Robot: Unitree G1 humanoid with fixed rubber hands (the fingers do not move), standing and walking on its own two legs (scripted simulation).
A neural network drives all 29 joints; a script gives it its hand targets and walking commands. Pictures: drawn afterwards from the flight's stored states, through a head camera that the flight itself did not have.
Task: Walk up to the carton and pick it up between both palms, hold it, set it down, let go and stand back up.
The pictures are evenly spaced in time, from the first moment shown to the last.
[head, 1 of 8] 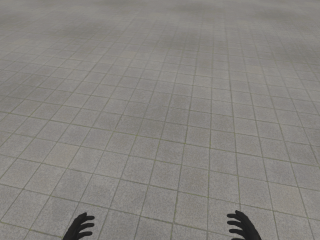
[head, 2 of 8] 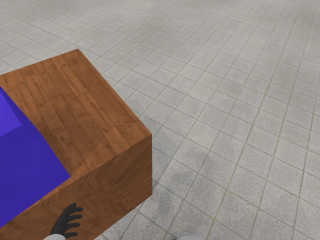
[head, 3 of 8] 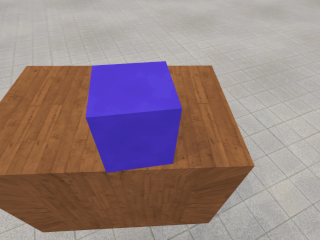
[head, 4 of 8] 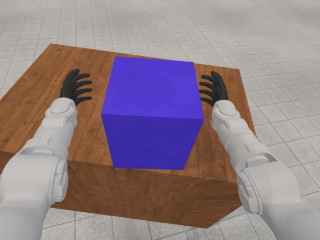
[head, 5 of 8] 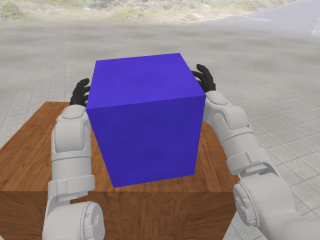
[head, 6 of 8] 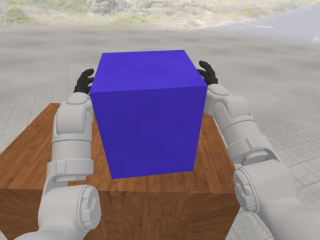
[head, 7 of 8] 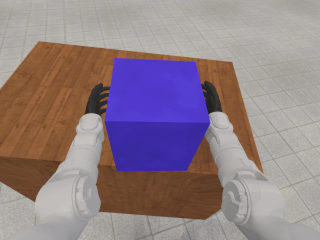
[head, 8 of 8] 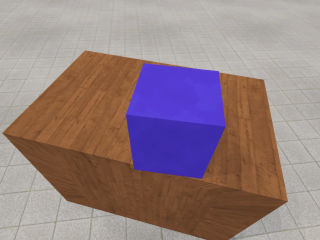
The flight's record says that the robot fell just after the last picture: no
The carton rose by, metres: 0.20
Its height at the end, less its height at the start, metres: +0.00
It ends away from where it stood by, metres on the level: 0.02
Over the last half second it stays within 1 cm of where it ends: yes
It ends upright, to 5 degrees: yes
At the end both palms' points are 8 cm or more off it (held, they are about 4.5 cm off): yes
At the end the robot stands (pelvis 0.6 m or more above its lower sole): yes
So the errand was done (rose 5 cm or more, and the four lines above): yes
